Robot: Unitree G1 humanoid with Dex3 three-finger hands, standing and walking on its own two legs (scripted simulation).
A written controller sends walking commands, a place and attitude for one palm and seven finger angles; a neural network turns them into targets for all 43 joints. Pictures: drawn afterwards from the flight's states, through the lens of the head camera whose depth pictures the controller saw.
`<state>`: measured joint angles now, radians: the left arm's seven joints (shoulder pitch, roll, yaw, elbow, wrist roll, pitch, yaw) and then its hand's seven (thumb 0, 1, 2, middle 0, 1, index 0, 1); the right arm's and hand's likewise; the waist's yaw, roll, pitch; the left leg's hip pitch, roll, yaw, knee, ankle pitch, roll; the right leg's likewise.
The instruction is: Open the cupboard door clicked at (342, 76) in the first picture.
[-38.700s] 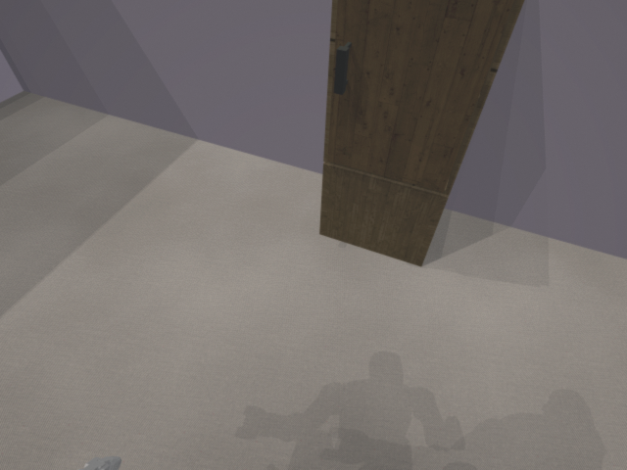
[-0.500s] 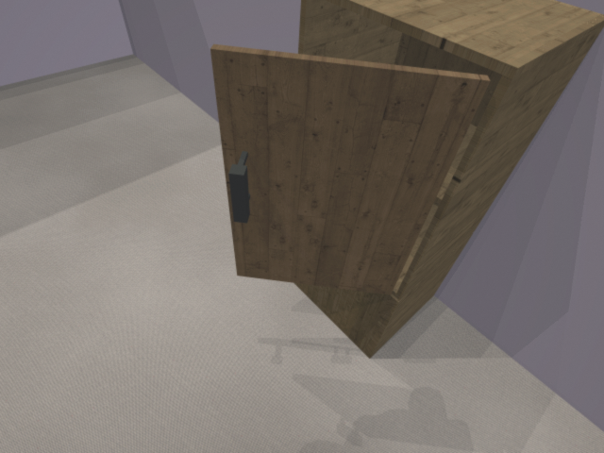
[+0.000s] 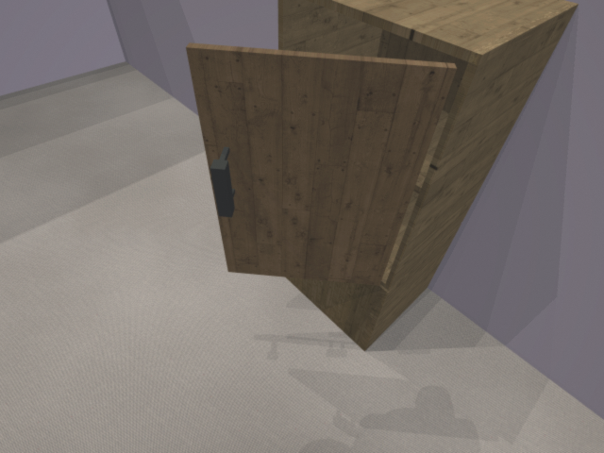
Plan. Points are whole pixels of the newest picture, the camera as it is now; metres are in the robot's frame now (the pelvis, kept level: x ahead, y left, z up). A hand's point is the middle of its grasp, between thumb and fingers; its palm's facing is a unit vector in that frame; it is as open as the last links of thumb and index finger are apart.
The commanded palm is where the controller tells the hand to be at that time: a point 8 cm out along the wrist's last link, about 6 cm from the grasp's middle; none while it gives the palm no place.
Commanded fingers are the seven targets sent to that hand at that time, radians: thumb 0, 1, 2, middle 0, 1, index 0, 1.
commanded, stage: come to a stop and stand still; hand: left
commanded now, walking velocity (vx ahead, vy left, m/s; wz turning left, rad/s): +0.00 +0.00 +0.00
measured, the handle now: (226, 181) +0.59 +0.18 +0.00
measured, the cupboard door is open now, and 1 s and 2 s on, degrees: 42 42 42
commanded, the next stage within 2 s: look again from close up in 0.04 s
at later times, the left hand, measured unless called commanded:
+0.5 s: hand out of the picture +0.01 +0.20 -0.18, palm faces +0.04 -0.98 -0.21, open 7.4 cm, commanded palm none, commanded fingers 0.00 0.90 0.90 -0.20 -0.30 -0.20 -0.30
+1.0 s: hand (147, 383) +0.21 +0.21 -0.02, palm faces +0.13 -0.99 -0.04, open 7.8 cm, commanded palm +0.13 +0.27 -0.06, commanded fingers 0.00 0.57 0.76 -0.22 -0.51 -0.22 -0.51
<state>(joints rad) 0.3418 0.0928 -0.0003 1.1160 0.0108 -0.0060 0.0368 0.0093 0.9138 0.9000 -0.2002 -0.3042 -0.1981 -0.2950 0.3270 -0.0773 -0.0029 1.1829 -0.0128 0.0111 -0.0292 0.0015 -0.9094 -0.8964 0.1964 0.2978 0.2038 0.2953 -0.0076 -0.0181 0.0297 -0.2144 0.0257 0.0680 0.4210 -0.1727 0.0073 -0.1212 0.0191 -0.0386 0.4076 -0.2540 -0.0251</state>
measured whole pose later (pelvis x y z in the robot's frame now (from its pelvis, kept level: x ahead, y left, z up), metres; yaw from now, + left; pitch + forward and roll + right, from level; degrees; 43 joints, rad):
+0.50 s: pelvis +0.01 +0.03 -0.01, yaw +1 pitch -1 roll +0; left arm 0.32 0.16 0.00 1.06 0.02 -0.02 0.04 0.00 0.91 0.90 -0.20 -0.30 -0.20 -0.29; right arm 0.31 -0.16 0.01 1.07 -0.02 -0.01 -0.02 0.02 -0.93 -0.90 0.20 0.30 0.20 0.30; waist 0.00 0.01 0.00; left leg -0.28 -0.02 0.08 0.52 -0.23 0.05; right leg -0.19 -0.03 -0.03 0.52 -0.32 0.01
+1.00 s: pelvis -0.01 +0.01 -0.04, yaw +2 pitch +8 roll +0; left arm 0.33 0.20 0.18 0.21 -0.22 -0.44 -0.18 0.01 0.79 0.85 -0.21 -0.38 -0.20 -0.37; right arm 0.20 -0.22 -0.03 0.67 0.01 -0.23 -0.01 0.01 -0.90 -0.90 0.20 0.30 0.21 0.30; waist -0.02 -0.02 -0.12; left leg -0.63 0.00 0.05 0.83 -0.34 0.03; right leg -0.54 -0.02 -0.05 0.85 -0.45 -0.01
